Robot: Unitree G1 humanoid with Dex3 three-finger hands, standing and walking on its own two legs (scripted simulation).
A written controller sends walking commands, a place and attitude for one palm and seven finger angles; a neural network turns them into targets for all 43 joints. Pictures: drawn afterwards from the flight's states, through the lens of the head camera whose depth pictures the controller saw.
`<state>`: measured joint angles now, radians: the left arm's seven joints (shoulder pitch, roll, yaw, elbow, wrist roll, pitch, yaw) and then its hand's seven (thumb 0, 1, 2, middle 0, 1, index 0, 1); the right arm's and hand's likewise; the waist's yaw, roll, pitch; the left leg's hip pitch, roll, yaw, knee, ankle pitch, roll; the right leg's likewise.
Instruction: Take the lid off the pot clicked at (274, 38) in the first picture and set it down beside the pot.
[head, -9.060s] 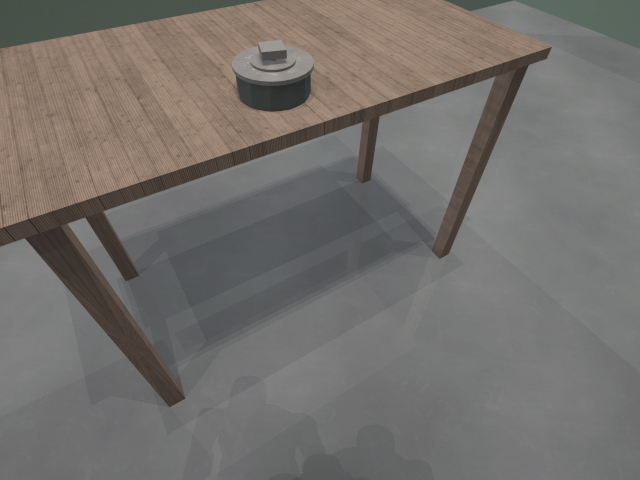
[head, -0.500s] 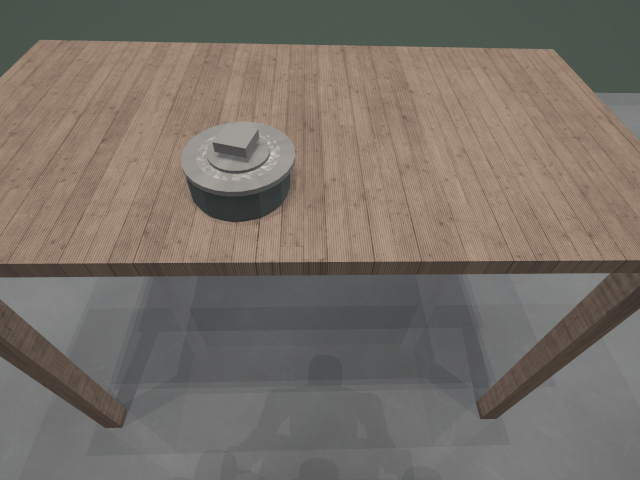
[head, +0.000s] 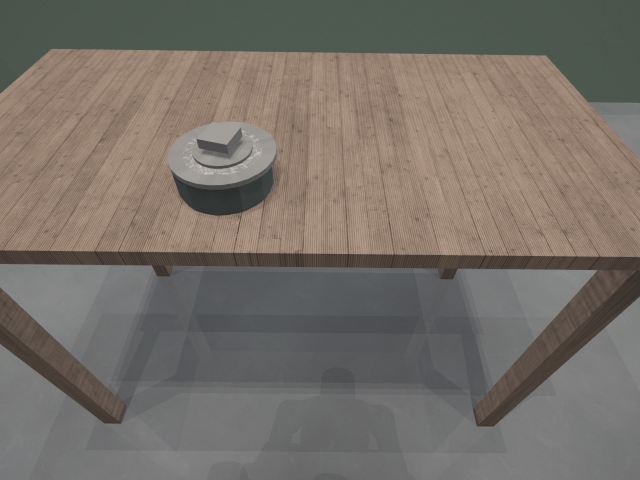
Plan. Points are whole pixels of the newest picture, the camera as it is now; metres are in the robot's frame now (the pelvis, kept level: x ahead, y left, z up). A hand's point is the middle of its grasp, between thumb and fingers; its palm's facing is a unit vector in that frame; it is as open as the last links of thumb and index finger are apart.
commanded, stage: come to a stop and stand still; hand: left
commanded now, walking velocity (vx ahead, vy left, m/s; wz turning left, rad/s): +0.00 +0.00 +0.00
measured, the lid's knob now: (220, 137) +0.53 +0.18 +0.16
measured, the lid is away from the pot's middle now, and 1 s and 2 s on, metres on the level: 0.00 0.00 0.00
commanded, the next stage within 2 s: look again from close up in 0.04 s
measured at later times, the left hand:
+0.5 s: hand out of the picture +0.03 +0.24 -0.17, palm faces +0.01 -0.97 -0.26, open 7.3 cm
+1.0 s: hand out of the picture -0.02 +0.24 -0.18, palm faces -0.03 -0.97 -0.22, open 7.3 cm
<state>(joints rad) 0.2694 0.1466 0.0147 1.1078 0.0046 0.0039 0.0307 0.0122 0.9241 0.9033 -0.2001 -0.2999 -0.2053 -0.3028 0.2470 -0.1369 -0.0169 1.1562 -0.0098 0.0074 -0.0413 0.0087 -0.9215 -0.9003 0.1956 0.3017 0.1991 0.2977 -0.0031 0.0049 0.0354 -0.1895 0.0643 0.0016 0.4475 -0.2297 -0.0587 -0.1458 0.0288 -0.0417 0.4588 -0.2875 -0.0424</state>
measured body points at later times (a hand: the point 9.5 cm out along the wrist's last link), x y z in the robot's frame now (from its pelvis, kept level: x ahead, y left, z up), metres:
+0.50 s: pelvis -0.02 +0.05 -0.01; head -0.02 +0.04 +0.44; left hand +0.03 +0.29 -0.15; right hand +0.01 -0.18 -0.17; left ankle +0.01 +0.16 -0.74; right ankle -0.02 -0.09 -0.74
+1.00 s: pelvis -0.04 +0.06 -0.01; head -0.01 +0.05 +0.44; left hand -0.02 +0.29 -0.16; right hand -0.02 -0.17 -0.16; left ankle +0.01 +0.16 -0.74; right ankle -0.02 -0.09 -0.74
